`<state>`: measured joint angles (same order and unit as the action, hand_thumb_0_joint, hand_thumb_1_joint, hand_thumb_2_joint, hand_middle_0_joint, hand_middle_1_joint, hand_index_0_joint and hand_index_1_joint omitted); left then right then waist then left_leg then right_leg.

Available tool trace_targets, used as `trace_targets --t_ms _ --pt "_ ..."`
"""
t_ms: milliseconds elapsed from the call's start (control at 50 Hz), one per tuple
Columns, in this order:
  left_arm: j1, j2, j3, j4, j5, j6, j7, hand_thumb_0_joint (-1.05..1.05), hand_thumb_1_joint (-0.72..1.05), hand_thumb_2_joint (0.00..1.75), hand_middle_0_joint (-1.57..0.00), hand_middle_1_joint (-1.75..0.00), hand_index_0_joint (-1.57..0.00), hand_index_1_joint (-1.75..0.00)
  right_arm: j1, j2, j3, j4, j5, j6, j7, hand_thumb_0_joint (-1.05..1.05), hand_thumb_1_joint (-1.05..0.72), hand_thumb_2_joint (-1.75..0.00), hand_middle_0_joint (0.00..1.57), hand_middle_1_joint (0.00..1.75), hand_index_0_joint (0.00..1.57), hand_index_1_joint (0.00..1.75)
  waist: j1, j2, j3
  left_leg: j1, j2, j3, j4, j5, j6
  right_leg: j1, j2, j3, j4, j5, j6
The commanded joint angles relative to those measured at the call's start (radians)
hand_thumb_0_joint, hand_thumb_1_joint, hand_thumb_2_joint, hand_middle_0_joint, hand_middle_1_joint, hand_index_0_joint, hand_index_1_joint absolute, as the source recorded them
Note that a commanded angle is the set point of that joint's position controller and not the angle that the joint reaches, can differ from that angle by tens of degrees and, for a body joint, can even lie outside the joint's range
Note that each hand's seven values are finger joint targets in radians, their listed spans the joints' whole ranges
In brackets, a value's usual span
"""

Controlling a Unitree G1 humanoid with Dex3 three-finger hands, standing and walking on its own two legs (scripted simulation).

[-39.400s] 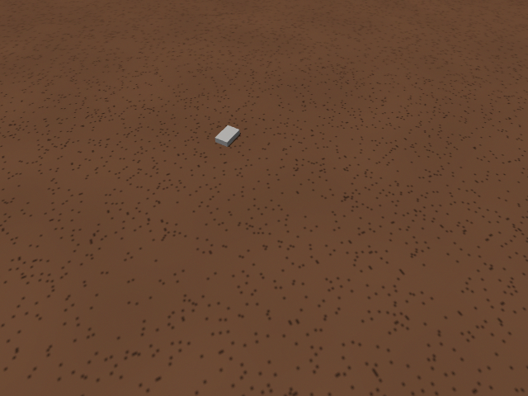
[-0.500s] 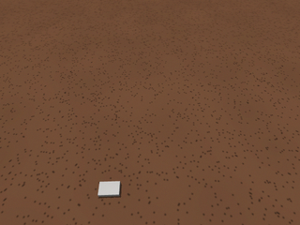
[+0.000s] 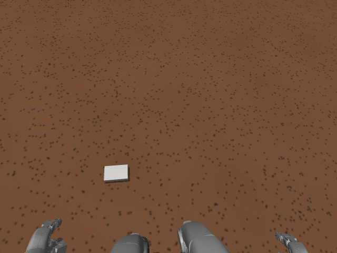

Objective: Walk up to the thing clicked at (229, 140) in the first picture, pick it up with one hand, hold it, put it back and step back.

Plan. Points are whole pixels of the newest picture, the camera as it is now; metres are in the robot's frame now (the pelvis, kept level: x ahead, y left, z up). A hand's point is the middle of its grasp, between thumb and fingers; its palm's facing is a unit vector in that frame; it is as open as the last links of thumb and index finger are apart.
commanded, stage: step back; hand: left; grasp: from above
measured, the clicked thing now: (116, 173) +0.49 +0.25 -0.75
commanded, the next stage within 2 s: none
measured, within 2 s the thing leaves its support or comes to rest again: neither
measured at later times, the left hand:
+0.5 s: hand out of the picture +0.01 +0.26 -0.14, palm faces +0.01 -0.92 -0.39, open 7.4 cm
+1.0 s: hand out of the picture -0.22 +0.22 -0.15, palm faces -0.04 -0.92 -0.40, open 7.4 cm
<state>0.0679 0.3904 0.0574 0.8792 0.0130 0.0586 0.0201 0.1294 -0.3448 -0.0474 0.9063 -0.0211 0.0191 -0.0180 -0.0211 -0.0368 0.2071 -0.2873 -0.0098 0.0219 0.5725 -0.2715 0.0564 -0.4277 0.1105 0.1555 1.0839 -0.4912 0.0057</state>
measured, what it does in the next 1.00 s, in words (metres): walks backwards: right foot, then left foot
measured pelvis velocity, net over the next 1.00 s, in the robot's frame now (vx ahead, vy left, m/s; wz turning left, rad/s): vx -0.30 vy -0.05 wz -0.05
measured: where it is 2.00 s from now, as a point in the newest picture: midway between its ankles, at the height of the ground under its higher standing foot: outside the picture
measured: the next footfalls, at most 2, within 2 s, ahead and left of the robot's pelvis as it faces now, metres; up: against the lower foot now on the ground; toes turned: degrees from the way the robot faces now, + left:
right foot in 0.14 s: +0.00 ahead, -0.13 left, +0.00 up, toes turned +2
left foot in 0.50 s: -0.11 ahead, +0.11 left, +0.00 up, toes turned -1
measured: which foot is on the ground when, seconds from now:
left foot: down 0.00-0.18, up 0.20-0.48, down 0.50-0.94, up 0.96-1.00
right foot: up 0.00-0.12, down 0.14-0.54, up 0.56-0.88, down 0.90-1.00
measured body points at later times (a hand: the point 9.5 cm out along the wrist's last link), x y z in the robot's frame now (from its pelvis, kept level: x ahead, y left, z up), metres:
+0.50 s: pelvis -0.13 -0.01 -0.01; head -0.06 +0.00 +0.43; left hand +0.01 +0.30 -0.12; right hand -0.04 -0.33 -0.13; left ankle -0.15 +0.11 -0.74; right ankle -0.04 -0.13 -0.73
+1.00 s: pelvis -0.30 -0.05 -0.01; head -0.25 -0.06 +0.43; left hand -0.22 +0.27 -0.13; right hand -0.16 -0.37 -0.13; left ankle -0.19 +0.10 -0.70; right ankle -0.29 -0.16 -0.73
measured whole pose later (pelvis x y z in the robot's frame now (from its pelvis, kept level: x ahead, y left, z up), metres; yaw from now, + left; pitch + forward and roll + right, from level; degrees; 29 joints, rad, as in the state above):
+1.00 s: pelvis -0.30 -0.05 -0.01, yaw -3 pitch -4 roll +0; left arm 0.22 0.36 0.08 0.86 0.04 0.05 -0.02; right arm 0.10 -0.40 -0.06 0.83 -0.01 0.06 -0.02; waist 0.03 0.04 0.17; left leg -0.51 -0.01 -0.11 0.90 -0.44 -0.01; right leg -0.26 0.04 0.05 0.69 -0.37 -0.02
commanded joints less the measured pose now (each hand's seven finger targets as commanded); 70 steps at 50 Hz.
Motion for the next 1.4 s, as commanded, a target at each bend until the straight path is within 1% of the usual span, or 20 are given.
trace_targets --t_ms 0,120,160,180,200,280,400,480,540,620,740,840,880,920,940,1020,1180,1240,1300,1380 --pt "0.019 0.163 0.057 -0.101 0.002 -0.030 0.011 0.00 0.90 0.90 -0.20 -0.30 -0.20 -0.30 0.081 -0.270 -0.074 -0.075 0.002 -0.014 -0.023 0.00 -0.90 -0.90 0.20 0.30 0.20 0.30 -0.039 0.174 -0.275 0.362 0.244 -0.248 -0.050 0.678 0.163 -0.061 -0.052 -0.035 -0.200 0.006 0.015" --pt "0.169 0.164 0.071 -0.040 0.020 -0.046 0.006 0.00 0.90 0.90 -0.20 -0.30 -0.20 -0.30 -0.036 -0.274 -0.066 -0.114 0.015 0.004 -0.007 0.00 -0.90 -0.90 0.20 0.30 0.20 0.30 0.044 0.132 -0.303 0.060 0.205 -0.203 0.035 0.328 0.089 0.291 -0.090 -0.093 -0.635 0.328 -0.044" --pt "0.121 0.273 0.100 -0.072 0.022 -0.053 0.001 0.00 0.90 0.90 -0.20 -0.30 -0.20 -0.30 -0.023 -0.201 -0.042 -0.121 0.026 0.006 -0.004 0.00 -0.90 -0.90 0.20 0.30 0.20 0.30 0.033 -0.166 -0.246 -0.210 -0.036 -0.069 0.271 -0.157 -0.037 0.335 -0.353 0.277 -0.712 0.484 -0.193" --pt "0.063 0.335 0.103 -0.109 0.027 -0.054 0.002 0.00 0.90 0.90 -0.20 -0.30 -0.20 -0.30 -0.034 -0.215 -0.054 -0.113 0.017 0.017 -0.015 0.00 -0.90 -0.90 0.20 0.30 0.20 0.30 0.062 -0.248 -0.206 -0.133 -0.090 -0.106 0.521 -0.382 -0.056 0.123 -0.521 0.433 -0.763 0.537 -0.348" --pt "0.021 0.306 0.102 -0.132 0.023 -0.058 0.005 0.00 0.90 0.90 -0.20 -0.30 -0.20 -0.30 -0.002 -0.251 -0.067 -0.093 0.015 0.019 -0.015 0.00 -0.90 -0.90 0.20 0.30 0.20 0.30 0.036 -0.192 -0.160 -0.087 -0.055 -0.169 0.624 -0.365 -0.065 0.031 -0.523 0.432 -0.763 0.539 -0.358" --pt "-0.017 0.191 0.084 -0.154 0.015 -0.050 0.010 0.00 0.90 0.90 -0.20 -0.30 -0.20 -0.30 0.071 -0.228 -0.047 -0.052 0.027 0.011 -0.011 0.00 -0.90 -0.90 0.20 0.30 0.20 0.30 0.008 -0.073 -0.186 -0.149 -0.129 -0.169 0.640 -0.235 -0.071 0.166 -0.312 0.096 -0.670 0.624 -0.220" --pt "0.067 0.204 0.083 -0.174 0.026 -0.031 0.013 0.00 0.90 0.90 -0.20 -0.30 -0.20 -0.30 0.076 -0.213 -0.036 -0.085 0.017 -0.005 -0.014 0.00 -0.90 -0.90 0.20 0.30 0.20 0.30 0.049 -0.174 -0.277 -0.118 -0.016 -0.089 0.156 -0.244 -0.077 0.402 -0.332 0.093 -0.587 0.672 -0.210" --pt "0.053 0.201 0.067 -0.184 0.004 -0.005 -0.002 0.00 0.90 0.90 -0.20 -0.30 -0.20 -0.30 0.138 -0.228 -0.062 -0.054 -0.011 -0.018 -0.008 0.00 -0.90 -0.90 0.20 0.30 0.20 0.30 0.014 -0.096 -0.276 0.121 0.012 -0.095 -0.194 0.113 -0.037 0.207 -0.246 0.041 -0.469 0.463 -0.107" --pt "-0.020 0.198 0.085 -0.195 0.018 -0.009 0.015 0.00 0.90 0.90 -0.20 -0.30 -0.20 -0.30 0.039 -0.422 -0.102 -0.103 -0.021 -0.020 0.004 0.00 -0.90 -0.90 0.20 0.30 0.20 0.30 -0.044 0.285 -0.187 -0.073 0.444 -0.598 -0.307 0.220 0.254 -0.004 -0.017 0.017 0.035 -0.170 -0.004" --pt "0.110 0.184 0.087 -0.129 -0.007 -0.007 -0.001 0.00 0.90 0.90 -0.20 -0.30 -0.20 -0.30 -0.073 -0.267 -0.058 -0.127 -0.021 -0.030 -0.010 0.00 -0.90 -0.90 0.20 0.30 0.20 0.30 0.072 0.156 -0.170 0.028 0.226 -0.235 -0.197 0.388 0.128 -0.068 0.016 0.055 0.208 0.028 -0.024" --pt "0.091 0.164 0.081 -0.152 0.011 -0.020 -0.004 0.00 0.90 0.90 -0.20 -0.30 -0.20 -0.30 0.048 -0.275 -0.072 -0.132 -0.007 -0.020 -0.015 0.00 -0.90 -0.90 0.20 0.30 0.20 0.30 -0.013 0.189 -0.224 0.234 0.256 -0.239 -0.108 0.455 0.200 -0.066 -0.032 -0.015 -0.059 -0.030 0.037" --pt "0.212 0.156 0.080 -0.088 0.010 -0.033 -0.013 0.00 0.90 0.90 -0.20 -0.30 -0.20 -0.30 -0.013 -0.307 -0.079 -0.168 -0.006 0.003 -0.005 0.00 -0.90 -0.90 0.20 0.30 0.20 0.30 0.030 0.262 -0.297 0.145 0.234 -0.207 -0.034 0.333 0.142 0.170 -0.085 -0.125 -0.524 0.113 0.002" --pt "0.276 0.176 0.089 -0.047 0.021 -0.040 -0.012 0.00 0.90 0.90 -0.20 -0.30 -0.20 -0.30 -0.040 -0.286 -0.071 -0.176 0.007 0.018 -0.003 0.00 -0.90 -0.90 0.20 0.30 0.20 0.30 0.059 0.204 -0.302 0.002 0.174 -0.177 0.035 0.192 0.067 0.303 -0.088 -0.101 -0.681 0.272 -0.035" --pt "0.183 0.334 0.129 -0.105 0.029 -0.039 -0.018 0.00 0.90 0.90 -0.20 -0.30 -0.20 -0.30 -0.035 -0.202 -0.054 -0.201 0.018 0.017 -0.013 0.00 -0.90 -0.90 0.20 0.30 0.20 0.30 0.056 -0.188 -0.216 -0.265 -0.102 -0.094 0.357 -0.294 -0.050 0.196 -0.409 0.327 -0.764 0.227 -0.200" --pt "0.106 0.394 0.135 -0.142 0.037 -0.042 -0.011 0.00 0.90 0.90 -0.20 -0.30 -0.20 -0.30 -0.053 -0.248 -0.073 -0.190 0.013 0.023 -0.027 0.00 -0.90 -0.90 0.20 0.30 0.20 0.30 0.085 -0.273 -0.165 -0.176 -0.061 -0.172 0.579 -0.355 -0.064 -0.047 -0.547 0.488 -0.835 0.197 -0.321" --pt "-0.032 0.224 0.100 -0.167 0.031 -0.045 0.002 0.00 0.90 0.90 -0.20 -0.30 -0.20 -0.30 0.069 -0.232 -0.059 -0.110 0.025 0.015 -0.014 0.00 -0.90 -0.90 0.20 0.30 0.20 0.30 -0.018 -0.101 -0.131 -0.191 -0.132 -0.192 0.661 -0.160 -0.065 0.041 -0.294 0.047 -0.683 0.418 -0.170" --pt "0.118 0.208 0.088 -0.167 0.026 -0.025 0.019 0.00 0.90 0.90 -0.20 -0.30 -0.20 -0.30 0.081 -0.203 -0.042 -0.124 0.004 -0.011 -0.019 0.00 -0.90 -0.90 0.20 0.30 0.20 0.30 0.073 -0.186 -0.279 -0.152 -0.016 -0.076 0.114 -0.246 -0.069 0.430 -0.372 0.093 -0.540 0.709 -0.210" --pt "0.063 0.218 0.069 -0.189 0.008 -0.006 0.009 0.00 0.90 0.90 -0.20 -0.30 -0.20 -0.30 0.184 -0.223 -0.062 -0.072 -0.006 -0.009 -0.014 0.00 -0.90 -0.90 0.20 0.30 0.20 0.30 0.017 -0.111 -0.305 0.075 -0.011 -0.065 -0.183 0.090 -0.030 0.266 -0.307 0.030 -0.450 0.553 -0.122" --pt "-0.004 0.198 0.076 -0.203 0.009 -0.004 0.024 0.00 0.90 0.90 -0.20 -0.30 -0.20 -0.30 0.074 -0.431 -0.102 -0.122 -0.032 -0.001 0.000 0.00 -0.90 -0.90 0.20 0.30 0.20 0.30 -0.030 0.302 -0.226 -0.057 0.421 -0.588 -0.274 0.224 0.251 -0.015 -0.050 -0.047 0.014 -0.193 -0.008" --pt "0.111 0.190 0.076 -0.121 -0.011 0.002 0.007 0.00 0.90 0.90 -0.20 -0.30 -0.20 -0.30 -0.072 -0.275 -0.056 -0.147 -0.030 -0.013 -0.015 0.00 -0.90 -0.90 0.20 0.30 0.20 0.30 0.081 0.145 -0.174 -0.077 0.231 -0.245 -0.200 0.343 0.149 -0.020 0.005 0.030 0.246 0.010 -0.022"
